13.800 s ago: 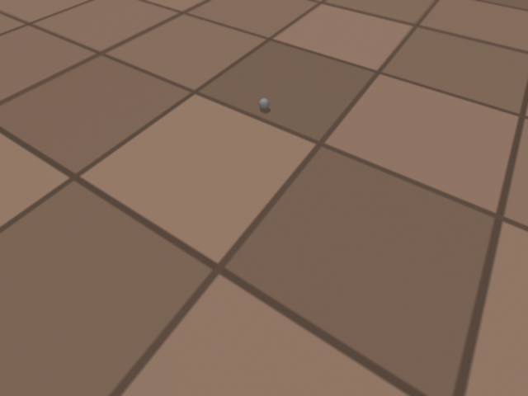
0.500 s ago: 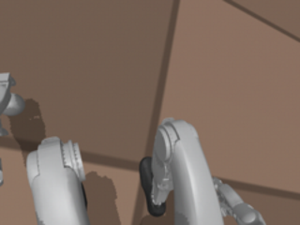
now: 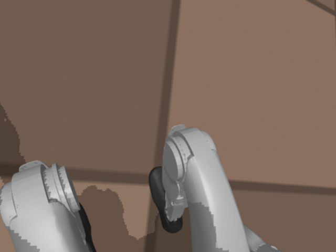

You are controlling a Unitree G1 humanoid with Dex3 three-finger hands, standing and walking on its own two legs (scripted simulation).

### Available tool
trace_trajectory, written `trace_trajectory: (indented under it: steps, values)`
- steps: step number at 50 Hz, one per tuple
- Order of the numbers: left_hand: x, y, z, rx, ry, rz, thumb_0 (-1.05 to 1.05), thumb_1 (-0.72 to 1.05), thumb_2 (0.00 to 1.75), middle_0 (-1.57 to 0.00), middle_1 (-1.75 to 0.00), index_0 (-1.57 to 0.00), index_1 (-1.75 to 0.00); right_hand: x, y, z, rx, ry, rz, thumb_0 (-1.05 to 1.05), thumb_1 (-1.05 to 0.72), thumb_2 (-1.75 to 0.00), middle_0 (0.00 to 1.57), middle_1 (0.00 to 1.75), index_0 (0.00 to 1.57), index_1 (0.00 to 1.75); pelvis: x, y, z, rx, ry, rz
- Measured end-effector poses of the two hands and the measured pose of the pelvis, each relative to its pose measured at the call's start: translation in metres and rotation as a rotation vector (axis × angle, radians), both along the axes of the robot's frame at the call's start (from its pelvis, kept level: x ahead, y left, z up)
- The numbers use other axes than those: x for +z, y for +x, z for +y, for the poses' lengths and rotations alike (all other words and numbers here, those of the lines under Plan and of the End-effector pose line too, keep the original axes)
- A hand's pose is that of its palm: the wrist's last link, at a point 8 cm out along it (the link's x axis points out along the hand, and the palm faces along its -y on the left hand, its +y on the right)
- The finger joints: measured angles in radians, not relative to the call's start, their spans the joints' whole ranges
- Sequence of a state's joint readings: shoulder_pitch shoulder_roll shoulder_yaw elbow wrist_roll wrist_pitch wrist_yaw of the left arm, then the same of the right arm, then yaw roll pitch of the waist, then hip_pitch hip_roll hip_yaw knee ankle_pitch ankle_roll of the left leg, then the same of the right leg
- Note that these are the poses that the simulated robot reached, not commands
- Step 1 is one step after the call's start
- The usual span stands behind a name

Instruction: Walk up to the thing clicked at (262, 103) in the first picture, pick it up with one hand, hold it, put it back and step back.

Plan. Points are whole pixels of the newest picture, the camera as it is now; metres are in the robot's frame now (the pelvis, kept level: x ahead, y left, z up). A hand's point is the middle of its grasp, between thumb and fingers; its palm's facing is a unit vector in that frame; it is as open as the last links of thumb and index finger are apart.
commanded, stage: rest palm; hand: left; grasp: from above
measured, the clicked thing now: out of the picture +0.42 +0.32 -0.26
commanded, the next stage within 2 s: close in 0.62 s
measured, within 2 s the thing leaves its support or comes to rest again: neither
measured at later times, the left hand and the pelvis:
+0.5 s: hand out of the picture +0.40 +0.33 -0.25, palm faces -0.46 -0.17 -0.87, open 14.1 cm; pelvis +0.00 +0.01 +0.00, yaw -1 degrees
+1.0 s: hand out of the picture +0.41 +0.31 -0.25, palm faces -0.43 -0.12 -0.90, open 13.4 cm; pelvis -0.01 +0.01 +0.00, yaw -2 degrees
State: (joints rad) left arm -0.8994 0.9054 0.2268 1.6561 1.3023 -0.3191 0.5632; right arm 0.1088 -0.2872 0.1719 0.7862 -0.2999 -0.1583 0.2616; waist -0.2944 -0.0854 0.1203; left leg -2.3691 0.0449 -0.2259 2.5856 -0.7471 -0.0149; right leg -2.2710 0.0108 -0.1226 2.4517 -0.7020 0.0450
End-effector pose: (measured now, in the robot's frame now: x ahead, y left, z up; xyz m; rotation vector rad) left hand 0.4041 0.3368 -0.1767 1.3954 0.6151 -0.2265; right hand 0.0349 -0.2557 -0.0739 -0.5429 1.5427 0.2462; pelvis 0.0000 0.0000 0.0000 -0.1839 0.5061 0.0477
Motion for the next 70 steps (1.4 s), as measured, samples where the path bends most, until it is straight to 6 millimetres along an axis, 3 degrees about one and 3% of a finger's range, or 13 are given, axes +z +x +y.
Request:
trace_trajectory:
  steps: [9, 20, 28, 37, 48, 56, 70]
  values:
    - [-0.002, -0.001, -0.014, -0.088, 0.005, -0.069, 0.00, -0.49, 0.96, -0.07, -1.01, -0.08, -0.99, 0.011, 0.026, -0.009, 0.092, -0.039, -0.061, 0.00, -0.90, -0.89, 0.20, 0.30, 0.20, 0.30, 0.000, -0.001, 0.002, -0.006, -0.014, -0.017]
    - [-0.008, 0.003, -0.013, -0.010, 0.048, -0.077, 0.00, -0.49, 0.96, -0.07, -1.01, -0.08, -1.00, 0.017, 0.052, -0.007, 0.159, -0.017, -0.154, 0.00, -0.90, -0.90, 0.20, 0.30, 0.20, 0.30, -0.002, -0.004, 0.005, -0.008, -0.023, -0.028]
    - [-0.015, 0.000, -0.002, 0.034, 0.038, -0.010, 0.00, -0.49, 0.94, -0.07, -1.04, -0.09, -1.02, 0.012, 0.037, 0.003, 0.132, 0.016, -0.118, 0.00, -0.91, -0.90, 0.20, 0.30, 0.20, 0.30, -0.002, -0.003, 0.005, -0.005, -0.029, -0.028]
    - [-0.016, -0.002, -0.007, -0.035, 0.014, -0.024, 0.00, -0.47, 0.96, -0.08, -1.08, -0.10, -1.05, 0.009, 0.019, 0.013, 0.128, 0.047, -0.053, 0.00, -0.90, -0.90, 0.20, 0.30, 0.20, 0.30, 0.000, -0.003, 0.005, -0.011, -0.035, -0.040]
    - [-0.014, 0.005, -0.022, -0.069, 0.039, -0.088, 0.00, -0.41, 0.94, -0.09, -1.08, -0.13, -1.05, 0.022, 0.025, 0.002, 0.168, 0.017, -0.099, 0.00, -0.90, -0.89, 0.20, 0.30, 0.20, 0.30, -0.001, -0.007, 0.006, -0.020, -0.041, -0.054]
    - [-0.016, 0.010, -0.012, 0.030, 0.050, -0.062, 0.00, -0.39, 0.91, -0.11, -1.06, -0.14, -1.03, 0.029, 0.030, -0.006, 0.159, -0.003, -0.123, 0.00, -0.90, -0.89, 0.20, 0.30, 0.20, 0.30, -0.001, -0.006, 0.006, -0.019, -0.042, -0.044]
    - [-0.019, 0.002, -0.004, -0.015, 0.014, -0.017, 0.00, -0.31, 0.88, -0.14, -1.08, -0.19, -1.03, 0.017, 0.021, 0.011, 0.157, 0.047, -0.072, 0.00, -0.90, -0.89, 0.20, 0.30, 0.20, 0.30, 0.001, -0.006, 0.006, -0.017, -0.046, -0.053]
